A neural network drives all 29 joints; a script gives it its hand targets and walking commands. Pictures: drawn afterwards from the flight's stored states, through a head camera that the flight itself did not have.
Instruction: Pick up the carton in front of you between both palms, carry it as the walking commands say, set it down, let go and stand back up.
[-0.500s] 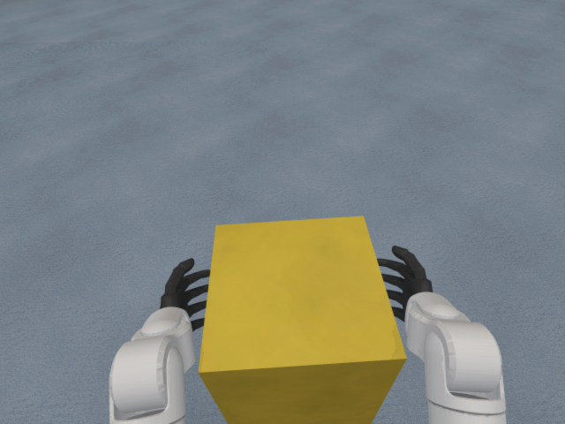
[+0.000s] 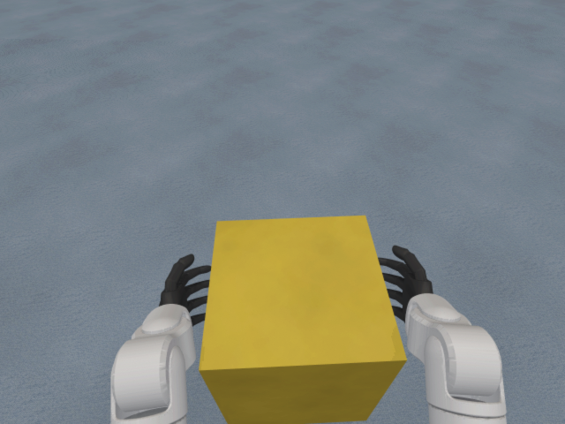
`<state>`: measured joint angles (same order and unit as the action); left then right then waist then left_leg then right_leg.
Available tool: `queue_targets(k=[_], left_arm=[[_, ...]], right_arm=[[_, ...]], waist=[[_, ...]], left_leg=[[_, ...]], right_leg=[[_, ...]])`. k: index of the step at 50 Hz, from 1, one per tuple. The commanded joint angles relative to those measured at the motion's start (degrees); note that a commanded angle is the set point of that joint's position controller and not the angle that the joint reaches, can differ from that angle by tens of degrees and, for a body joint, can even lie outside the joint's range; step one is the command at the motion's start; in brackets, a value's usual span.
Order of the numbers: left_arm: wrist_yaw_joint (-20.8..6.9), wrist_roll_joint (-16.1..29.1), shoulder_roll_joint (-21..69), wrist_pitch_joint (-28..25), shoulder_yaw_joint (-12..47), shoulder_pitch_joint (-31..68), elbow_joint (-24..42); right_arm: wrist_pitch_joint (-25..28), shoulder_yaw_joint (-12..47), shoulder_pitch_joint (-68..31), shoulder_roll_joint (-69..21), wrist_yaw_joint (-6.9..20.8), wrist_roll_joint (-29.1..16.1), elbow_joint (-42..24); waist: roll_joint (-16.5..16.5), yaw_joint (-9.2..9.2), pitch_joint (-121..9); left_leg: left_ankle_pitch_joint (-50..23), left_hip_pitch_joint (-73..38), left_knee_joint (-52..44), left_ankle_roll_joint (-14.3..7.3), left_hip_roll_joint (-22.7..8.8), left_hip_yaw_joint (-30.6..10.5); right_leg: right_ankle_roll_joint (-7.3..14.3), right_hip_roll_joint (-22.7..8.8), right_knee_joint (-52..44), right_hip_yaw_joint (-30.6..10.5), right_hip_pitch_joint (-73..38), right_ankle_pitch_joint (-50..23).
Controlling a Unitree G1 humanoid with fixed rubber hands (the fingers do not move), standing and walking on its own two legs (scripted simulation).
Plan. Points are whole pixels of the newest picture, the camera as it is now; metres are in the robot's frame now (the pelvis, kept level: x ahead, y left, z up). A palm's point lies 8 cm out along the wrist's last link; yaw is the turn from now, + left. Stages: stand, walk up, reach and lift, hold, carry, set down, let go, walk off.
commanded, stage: carry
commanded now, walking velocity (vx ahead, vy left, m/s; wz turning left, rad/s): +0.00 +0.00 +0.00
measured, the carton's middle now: (295, 325) +0.27 +0.00 +0.00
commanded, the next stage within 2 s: hold in 1.42 s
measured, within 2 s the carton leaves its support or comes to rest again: neither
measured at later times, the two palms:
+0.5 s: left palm (201, 315) +0.27 +0.13 +0.04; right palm (412, 308) +0.27 -0.17 +0.04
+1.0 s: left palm (201, 330) +0.25 +0.13 +0.03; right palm (417, 321) +0.25 -0.17 +0.03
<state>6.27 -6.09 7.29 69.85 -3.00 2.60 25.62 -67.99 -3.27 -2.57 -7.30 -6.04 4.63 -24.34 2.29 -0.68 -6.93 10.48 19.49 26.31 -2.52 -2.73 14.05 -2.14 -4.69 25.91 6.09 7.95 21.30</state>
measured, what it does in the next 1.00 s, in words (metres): stands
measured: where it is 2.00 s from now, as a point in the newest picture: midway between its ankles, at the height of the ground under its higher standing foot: outside the picture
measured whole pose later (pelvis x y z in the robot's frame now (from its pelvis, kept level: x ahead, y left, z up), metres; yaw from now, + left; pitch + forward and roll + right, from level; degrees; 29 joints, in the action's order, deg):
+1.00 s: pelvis -0.03 -0.02 +0.00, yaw +0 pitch +1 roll +0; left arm 2.4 -13.6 7.8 42.6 -8.4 10.3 -8.6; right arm -42.0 -8.0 -10.3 -7.8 -1.8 13.4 8.6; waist 0.4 -0.1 -5.3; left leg 9.3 21.2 29.8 -0.6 -5.7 11.3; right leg 0.2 -2.9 30.6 9.1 10.0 21.7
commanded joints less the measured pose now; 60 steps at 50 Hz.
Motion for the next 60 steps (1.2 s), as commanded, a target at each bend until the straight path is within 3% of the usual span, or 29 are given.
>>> queue_targets(k=[1,5,8,14,19,28,32,40,47,60], left_arm=[[-12.1,17.8,48.6,-2.8,37.9,19.0,0.3],[-13.3,15.6,46.1,-6.0,35.6,20.5,-3.9],[-13.8,15.4,46.1,-8.8,35.2,23.6,-5.1],[-14.5,13.8,46.0,-13.9,34.1,23.6,-9.4],[-14.8,10.4,44.3,-19.2,30.3,24.8,-14.5],[-15.7,4.7,43.7,-30.5,21.7,31.0,-29.6],[-17.0,5.4,48.9,-34.4,23.2,34.5,-32.8],[-18.1,8.0,53.4,-31.3,27.8,32.6,-29.3],[-18.0,6.9,51.1,-29.7,25.5,32.3,-29.8],[-18.0,7.7,52.6,-29.9,26.7,32.7,-29.1]], right_arm=[[1.3,37.9,-18.7,-49.6,12.1,-17.3,-0.2],[4.3,36.7,-20.8,-47.3,12.7,-15.0,3.5],[7.0,36.0,-22.9,-47.5,13.1,-14.2,5.6],[12.2,34.3,-22.6,-46.7,13.7,-12.1,9.7],[17.3,30.7,-23.7,-44.7,14.0,-8.6,14.6],[28.7,22.2,-30.0,-44.1,15.3,-3.1,29.7],[32.8,23.5,-33.6,-48.7,16.6,-3.6,32.5],[29.6,27.8,-31.6,-53.4,17.6,-5.8,29.1],[27.8,25.2,-30.7,-51.6,17.5,-4.9,29.8],[28.1,27.0,-32.1,-52.9,17.8,-6.2,28.6]], waist=[[-1.8,0.62,-14.4],[0.5,0.62,-12.3],[0.6,0.65,-11.2],[-0.9,0.60,-13.5],[-1.2,0.50,-12.3],[-2.2,0.46,-9.0],[-2.4,0.61,-9.8],[-2.1,0.49,-12.3],[-2.3,0.56,-9.8],[-2.3,0.59,-11.4]], left_leg=[[-37.4,-14.0,5.3,0.7,-8.0,-7.2],[-32.9,-10.8,7.0,1.7,-6.6,-6.0],[-27.6,-10.0,6.3,2.0,-6.2,-6.2],[-27.1,-11.5,7.3,1.3,-6.6,-7.1],[-24.3,-10.9,6.2,1.4,-7.0,-7.3],[-16.0,-9.6,3.1,1.5,-7.2,-8.1],[-13.8,-10.4,2.2,1.6,-7.1,-8.3],[-14.2,-11.2,1.9,1.7,-7.5,-8.5],[-11.9,-9.1,1.0,1.9,-7.7,-8.6],[-11.8,-9.5,0.9,2.0,-7.7,-8.6]], right_leg=[[-0.3,-5.0,1.5,-1.2,0.7,-34.9],[-0.2,-5.0,2.0,-0.9,-0.3,-42.6],[0.0,-5.2,1.4,-0.9,-0.4,-41.9],[1.1,-5.4,2.1,-0.8,-1.3,-39.6],[1.4,-4.9,1.6,-0.3,-0.2,-31.9],[2.3,-4.5,-1.0,-1.1,2.6,-19.2],[2.7,-4.3,-1.5,-1.6,3.2,-16.0],[3.0,-4.0,-0.9,-1.7,3.8,-14.5],[3.0,-4.2,-1.7,-2.1,5.7,-12.0],[3.5,-4.1,-1.6,-2.3,5.5,-11.7]])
